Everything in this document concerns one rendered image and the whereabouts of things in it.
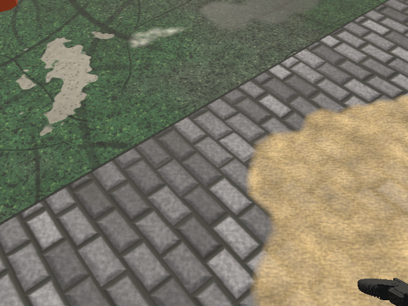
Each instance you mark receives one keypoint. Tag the right robot hand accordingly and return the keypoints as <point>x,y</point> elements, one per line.
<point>396,290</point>

